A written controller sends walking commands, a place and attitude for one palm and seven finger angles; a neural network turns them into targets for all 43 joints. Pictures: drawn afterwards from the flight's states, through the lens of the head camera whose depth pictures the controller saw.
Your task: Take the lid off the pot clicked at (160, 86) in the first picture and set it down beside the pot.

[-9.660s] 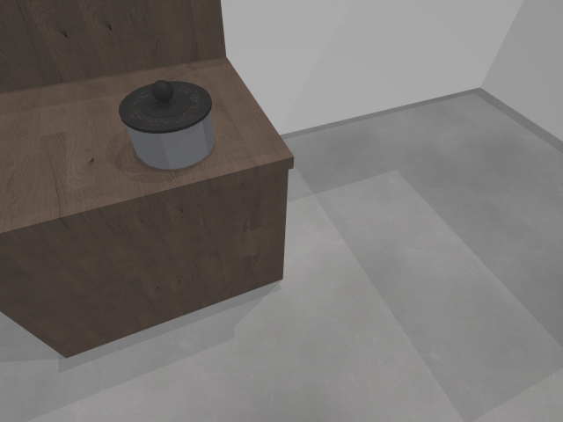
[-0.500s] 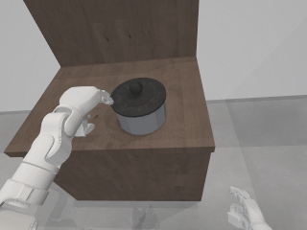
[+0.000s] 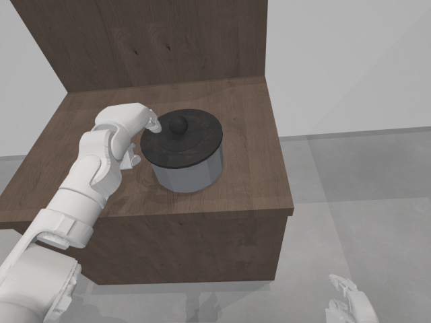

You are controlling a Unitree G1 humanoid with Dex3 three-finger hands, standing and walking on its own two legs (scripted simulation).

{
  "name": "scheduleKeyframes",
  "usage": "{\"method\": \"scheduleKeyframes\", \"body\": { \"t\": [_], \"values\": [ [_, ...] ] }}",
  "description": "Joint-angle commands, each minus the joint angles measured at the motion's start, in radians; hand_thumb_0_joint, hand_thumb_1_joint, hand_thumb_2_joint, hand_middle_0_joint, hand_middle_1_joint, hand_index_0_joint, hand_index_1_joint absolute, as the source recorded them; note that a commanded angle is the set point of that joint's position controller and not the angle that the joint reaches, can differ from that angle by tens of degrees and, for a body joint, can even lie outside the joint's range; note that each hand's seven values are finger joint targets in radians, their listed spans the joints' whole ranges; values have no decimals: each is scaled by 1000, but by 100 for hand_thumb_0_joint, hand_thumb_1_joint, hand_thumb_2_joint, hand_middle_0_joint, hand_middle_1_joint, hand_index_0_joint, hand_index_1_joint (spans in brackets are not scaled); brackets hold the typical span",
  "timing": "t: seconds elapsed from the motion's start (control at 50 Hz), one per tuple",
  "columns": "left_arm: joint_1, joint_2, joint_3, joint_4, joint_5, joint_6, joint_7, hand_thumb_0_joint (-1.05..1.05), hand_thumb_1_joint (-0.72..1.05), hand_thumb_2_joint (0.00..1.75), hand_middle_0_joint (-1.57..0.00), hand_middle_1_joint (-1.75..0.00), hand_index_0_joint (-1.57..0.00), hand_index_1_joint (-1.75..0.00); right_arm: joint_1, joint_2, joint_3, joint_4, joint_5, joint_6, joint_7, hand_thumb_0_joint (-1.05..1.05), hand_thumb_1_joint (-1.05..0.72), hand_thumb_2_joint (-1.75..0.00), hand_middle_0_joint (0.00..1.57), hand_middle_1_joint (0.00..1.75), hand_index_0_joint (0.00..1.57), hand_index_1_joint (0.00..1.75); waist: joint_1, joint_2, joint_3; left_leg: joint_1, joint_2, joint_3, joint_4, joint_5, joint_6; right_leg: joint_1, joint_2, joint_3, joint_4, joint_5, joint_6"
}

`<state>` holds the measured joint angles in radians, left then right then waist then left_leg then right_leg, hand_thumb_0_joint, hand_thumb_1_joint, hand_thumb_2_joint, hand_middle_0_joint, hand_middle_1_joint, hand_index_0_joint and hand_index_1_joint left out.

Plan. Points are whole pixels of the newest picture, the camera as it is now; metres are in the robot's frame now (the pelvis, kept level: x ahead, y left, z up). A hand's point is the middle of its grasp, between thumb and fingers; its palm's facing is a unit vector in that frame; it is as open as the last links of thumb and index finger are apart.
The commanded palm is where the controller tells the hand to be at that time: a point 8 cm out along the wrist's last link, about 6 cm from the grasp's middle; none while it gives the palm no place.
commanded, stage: move the open hand above the knob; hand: left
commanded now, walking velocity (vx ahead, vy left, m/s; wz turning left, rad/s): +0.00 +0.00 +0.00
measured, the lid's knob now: (178, 125) +0.55 +0.12 +0.06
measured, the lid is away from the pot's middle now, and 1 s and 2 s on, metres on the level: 0.00 0.00 0.00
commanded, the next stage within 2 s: lower the open fingers around the knob in 1.36 s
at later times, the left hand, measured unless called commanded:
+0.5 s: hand (154, 114) +0.48 +0.14 +0.15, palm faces -0.26 -0.04 -0.96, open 10.1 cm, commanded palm +0.48 +0.14 +0.21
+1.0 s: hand (170, 104) +0.51 +0.11 +0.15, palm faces -0.28 -0.06 -0.96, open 10.1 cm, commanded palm +0.50 +0.12 +0.21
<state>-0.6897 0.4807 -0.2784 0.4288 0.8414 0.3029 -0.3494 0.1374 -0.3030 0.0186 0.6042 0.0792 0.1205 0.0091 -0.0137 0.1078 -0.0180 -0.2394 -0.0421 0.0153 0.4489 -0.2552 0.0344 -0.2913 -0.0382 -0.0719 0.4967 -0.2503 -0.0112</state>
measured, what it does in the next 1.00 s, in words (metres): stands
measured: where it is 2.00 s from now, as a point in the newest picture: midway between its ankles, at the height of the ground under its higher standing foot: outside the picture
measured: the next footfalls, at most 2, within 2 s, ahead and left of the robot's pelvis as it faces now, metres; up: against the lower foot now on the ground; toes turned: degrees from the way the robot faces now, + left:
none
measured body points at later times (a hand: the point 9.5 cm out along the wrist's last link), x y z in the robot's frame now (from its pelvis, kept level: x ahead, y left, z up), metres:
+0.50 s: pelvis +0.01 +0.02 +0.00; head +0.04 -0.02 +0.45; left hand +0.49 +0.14 +0.20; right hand +0.09 -0.24 -0.14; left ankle -0.02 +0.10 -0.74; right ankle +0.00 -0.11 -0.74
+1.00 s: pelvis +0.01 +0.02 +0.00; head +0.06 -0.02 +0.45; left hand +0.52 +0.11 +0.20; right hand +0.06 -0.24 -0.15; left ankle -0.02 +0.10 -0.74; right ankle +0.00 -0.11 -0.74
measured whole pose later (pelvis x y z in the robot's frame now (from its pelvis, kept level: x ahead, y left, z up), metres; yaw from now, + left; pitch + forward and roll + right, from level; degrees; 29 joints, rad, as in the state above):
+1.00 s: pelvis +0.01 +0.02 +0.00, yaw -2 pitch +10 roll +0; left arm -1.18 0.34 -0.27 1.08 0.89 0.30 -0.24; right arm 0.28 -0.28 0.01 0.73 0.06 0.08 -0.02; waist -0.11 0.08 -0.08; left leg -0.35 -0.04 0.06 0.44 -0.26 0.06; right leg -0.41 -0.04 -0.03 0.47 -0.23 0.01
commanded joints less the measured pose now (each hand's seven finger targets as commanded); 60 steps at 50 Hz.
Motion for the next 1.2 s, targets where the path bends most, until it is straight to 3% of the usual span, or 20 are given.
{"method": "scheduleKeyframes", "body": {
  "t": [0.0, 0.02, 0.1, 0.16, 0.28, 0.38, 0.42, 0.46, 0.54, 0.56, 0.62, 0.68, 0.74, 0.8, 0.84, 0.9, 0.96, 1.04, 1.12, 1.18],
  "values": [
    [-652, 357, 223, -194, 48, -35, 52, 0, -33, 150, -84, -8, -84, -8, -85, -92, -26, -120, -2, -51, -21, 0, -90, -90, 20, 30, 20, 30, -12, -98, -441, 118, -19, -47, -11, 348, 35, 225, 13, 53, -17, 397, -17],
    [-657, 413, 275, -151, 44, -44, 62, 0, -33, 150, -84, -8, -84, -8, -64, -99, -23, -105, -5, -52, -28, 0, -90, -90, 20, 30, 20, 30, -11, -116, -432, 93, -17, -47, -14, 328, 34, 240, 13, 55, -25, 392, -16],
    [-583, 180, 111, 119, 28, -20, 76, 0, -33, 150, -84, -8, -84, -8, -39, -90, -19, -69, 11, -33, -25, 0, -90, -90, 20, 30, 20, 30, -29, -164, -268, 25, -7, -34, -37, 264, 20, 126, 14, 23, -33, 317, -13],
    [-620, 69, 21, 109, 27, -8, 64, 0, -33, 150, -84, -8, -84, -8, -51, -87, -29, -88, 5, -27, -12, 0, -90, -90, 20, 30, 20, 30, -37, -118, -327, 69, -12, -35, -23, 278, 21, 103, 16, 28, -25, 313, -18],
    [-873, 261, 156, 43, 48, -62, 76, 0, -33, 150, -84, -8, -84, -8, 13, -92, -33, -67, -9, -52, -35, 0, -90, -90, 20, 30, 20, 30, -49, -118, -511, 135, -13, -54, -8, 358, 34, 185, 20, 44, -14, 399, -18],
    [-801, 133, 89, 339, 48, -27, 114, 0, -33, 150, -84, -8, -84, -8, 64, -101, -31, -6, -1, -35, -29, 0, -90, -90, 20, 30, 20, 30, -60, -174, -314, 34, 2, -41, -35, 300, 20, 65, 28, 17, -27, 323, -18],
    [-825, 43, 26, 371, 47, -12, 114, 0, -33, 150, -84, -8, -84, -8, 64, -100, -33, -12, -5, -33, -20, 0, -90, -90, 20, 30, 20, 30, -65, -157, -318, 37, -1, -45, -32, 315, 16, 39, 28, 15, -22, 317, -23],
    [-895, 35, 9, 331, 56, -16, 115, 0, -33, 150, -84, -8, -84, -8, 67, -98, -39, -16, -12, -39, -15, 0, -90, -90, 20, 30, 20, 30, -70, -110, -392, 86, 0, -52, -20, 346, 16, 42, 29, 22, -13, 323, -22],
    [-1071, 181, 113, 250, 59, -51, 129, 0, -33, 150, -84, -8, -84, -8, 108, -104, -44, -5, -21, -62, -29, 0, -90, -90, 20, 30, 20, 30, -83, -114, -534, 137, 4, -59, -7, 400, 23, 104, 28, 41, -16, 399, -17],
    [-1067, 132, 78, 308, 62, -47, 135, 0, -33, 150, -84, -8, -84, -8, 114, -95, -41, 3, -20, -70, -33, 0, -90, -90, 20, 30, 20, 30, -90, -110, -520, 133, 0, -58, -5, 404, 24, 87, 30, 38, -14, 393, -17],
    [-1023, 132, 94, 465, 73, -16, 156, 0, -33, 150, -84, -8, -84, -8, 157, -108, -43, 45, -16, -66, -37, 0, -90, -90, 20, 30, 20, 30, -101, -184, -432, 58, 9, -47, -14, 385, 23, 53, 38, 30, -26, 385, -16],
    [-1012, 38, 32, 516, 71, 11, 164, 0, -33, 150, -84, -8, -84, -8, 158, -110, -44, 48, -19, -69, -26, 0, -90, -90, 20, 30, 20, 30, -101, -159, -417, 66, 14, -49, -19, 382, 14, 5, 39, 21, -15, 351, -16],
    [-1008, 90, 70, 489, 80, 11, 148, 0, -33, 150, -84, -8, -84, -8, 146, -117, -43, 31, -26, -59, -17, 0, -90, -90, 20, 30, 20, 30, -85, -126, -484, 82, 16, -49, -11, 432, 13, 46, 32, 32, -8, 389, -17],
    [-1084, 69, 43, 391, 88, -15, 141, 0, -33, 150, -84, -8, -84, -8, 147, -100, -48, 16, -29, -74, -17, 0, -90, -90, 20, 30, 20, 30, -91, -71, -562, 166, 19, -59, 10, 525, 17, 43, 32, 39, -9, 420, -14],
    [-1093, 120, 85, 373, 86, -31, 146, 0, -33, 150, -84, -8, -84, -8, 154, -101, -50, 19, -30, -80, -21, 0, -90, -90, 20, 30, 20, 30, -88, -102, -560, 159, 22, -63, 9, 519, 20, 59, 34, 40, -16, 426, -12],
    [-1033, 118, 88, 482, 77, -6, 155, 0, -33, 150, -84, -8, -84, -8, 163, -107, -42, 37, -20, -73, -32, 0, -90, -90, 20, 30, 20, 30, -96, -198, -454, 53, 14, -34, -17, 407, 31, 74, 36, 37, -29, 420, -9],
    [-1065, 43, 25, 457, 76, 1, 157, 0, -33, 150, -84, -8, -84, -8, 149, -104, -42, 35, -17, -76, -30, 0, -90, -90, 20, 30, 20, 30, -104, -149, -445, 69, 14, -35, -19, 389, 27, 36, 34, 34, -26, 393, -12],
    [-1035, 77, 57, 412, 77, -15, 148, 0, -33, 150, -84, -8, -84, -8, 134, -99, -45, 21, -24, -81, -25, 0, -90, -90, 20, 30, 20, 30, -87, -107, -522, 134, 16, -43, 5, 473, 26, 57, 29, 44, -17, 426, -12],
    [-1057, 28, 13, 473, 71, 9, 137, 0, -33, 150, -84, -8, -84, -8, 129, -103, -38, 34, -14, -63, -33, 0, -90, -90, 20, 30, 20, 30, -110, -167, -431, 50, 10, -26, -12, 360, 30, 39, 31, 37, -28, 392, -13],
    [-1108, 104, 70, 411, 64, -11, 146, 0, -33, 150, -84, -8, -84, -8, 122, -97, -38, 26, -17, -82, -42, 0, -90, -90, 20, 30, 20, 30, -100, -143, -497, 85, 3, -28, -4, 364, 36, 81, 27, 49, -23, 418, -11]
  ]
}}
